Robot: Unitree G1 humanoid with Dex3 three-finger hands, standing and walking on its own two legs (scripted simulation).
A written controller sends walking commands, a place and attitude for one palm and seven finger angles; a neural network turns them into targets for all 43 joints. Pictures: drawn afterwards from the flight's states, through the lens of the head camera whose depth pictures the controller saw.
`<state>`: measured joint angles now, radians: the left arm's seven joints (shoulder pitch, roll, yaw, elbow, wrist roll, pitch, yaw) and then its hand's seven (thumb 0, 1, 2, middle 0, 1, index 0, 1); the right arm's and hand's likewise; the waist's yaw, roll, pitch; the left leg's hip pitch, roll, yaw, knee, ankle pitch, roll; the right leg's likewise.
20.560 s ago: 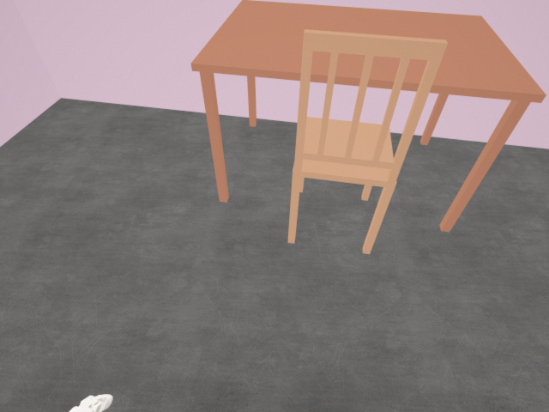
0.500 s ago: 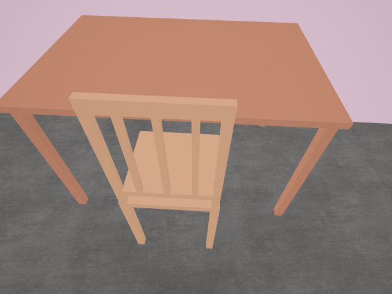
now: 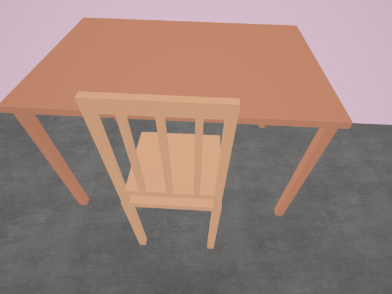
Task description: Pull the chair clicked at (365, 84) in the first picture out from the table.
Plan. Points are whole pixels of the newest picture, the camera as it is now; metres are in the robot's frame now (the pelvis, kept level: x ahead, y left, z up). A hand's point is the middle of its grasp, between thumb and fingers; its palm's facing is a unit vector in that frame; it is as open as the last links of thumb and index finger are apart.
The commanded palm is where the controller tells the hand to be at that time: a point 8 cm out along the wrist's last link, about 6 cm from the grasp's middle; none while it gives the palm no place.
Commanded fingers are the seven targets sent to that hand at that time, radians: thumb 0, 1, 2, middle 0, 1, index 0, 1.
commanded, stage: look again from close up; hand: left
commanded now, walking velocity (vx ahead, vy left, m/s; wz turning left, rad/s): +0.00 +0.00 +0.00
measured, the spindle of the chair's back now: (165, 159) +0.48 +0.12 -0.07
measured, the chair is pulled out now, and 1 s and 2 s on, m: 0.00 0.00 0.00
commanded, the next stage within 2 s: shuffle to correct the standing spot in 0.30 s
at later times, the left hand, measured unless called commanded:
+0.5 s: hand out of the picture -0.02 +0.16 -0.18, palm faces +0.04 -0.99 -0.15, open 7.3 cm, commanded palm none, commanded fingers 0.00 0.90 0.90 -0.20 -0.30 -0.20 -0.30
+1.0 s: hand out of the picture +0.05 +0.19 -0.18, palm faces +0.08 -0.98 -0.19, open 7.3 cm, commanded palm none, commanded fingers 0.00 0.90 0.90 -0.20 -0.30 -0.20 -0.30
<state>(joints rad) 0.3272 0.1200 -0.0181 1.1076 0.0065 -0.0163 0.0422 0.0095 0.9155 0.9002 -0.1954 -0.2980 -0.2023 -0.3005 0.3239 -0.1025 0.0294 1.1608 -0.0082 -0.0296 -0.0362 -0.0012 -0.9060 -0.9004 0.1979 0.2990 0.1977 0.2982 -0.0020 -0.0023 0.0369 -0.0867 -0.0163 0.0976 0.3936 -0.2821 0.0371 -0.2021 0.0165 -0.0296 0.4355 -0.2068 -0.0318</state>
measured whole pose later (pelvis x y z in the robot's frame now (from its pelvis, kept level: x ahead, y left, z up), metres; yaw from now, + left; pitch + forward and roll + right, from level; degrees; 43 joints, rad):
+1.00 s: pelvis +0.06 +0.02 +0.00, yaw +2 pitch +0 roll -1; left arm 0.30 0.13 0.02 1.07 0.01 0.00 0.06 0.02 0.93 0.90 -0.20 -0.30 -0.20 -0.30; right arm 0.31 -0.10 0.01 1.11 -0.01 -0.03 -0.07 0.01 -0.92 -0.90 0.20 0.30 0.20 0.30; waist 0.00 0.00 0.05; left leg -0.06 -0.04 0.07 0.43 -0.32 0.05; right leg -0.20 0.00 -0.03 0.55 -0.26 -0.01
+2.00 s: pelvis -0.02 +0.00 +0.00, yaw +3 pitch -1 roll +0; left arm 0.27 0.17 -0.03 1.09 0.00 -0.02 0.04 0.01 0.91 0.90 -0.20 -0.30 -0.21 -0.30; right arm 0.27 -0.17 0.01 1.18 -0.01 0.00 0.00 0.00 -0.91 -0.90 0.20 0.30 0.20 0.30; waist -0.02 0.00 0.06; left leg -0.13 -0.03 0.05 0.40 -0.25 0.03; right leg -0.22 0.01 -0.03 0.42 -0.18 -0.02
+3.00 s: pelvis -0.01 +0.04 +0.00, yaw +1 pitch -2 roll +0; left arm 0.33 0.12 -0.01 1.12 0.01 -0.01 0.05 0.00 0.91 0.90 -0.20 -0.30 -0.20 -0.30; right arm 0.30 -0.11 0.01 1.18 0.00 -0.03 -0.03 0.00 -0.91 -0.90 0.20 0.30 0.20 0.30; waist -0.01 -0.01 0.04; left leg -0.09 -0.08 0.09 0.39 -0.27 0.09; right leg -0.20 -0.03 0.02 0.44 -0.20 0.03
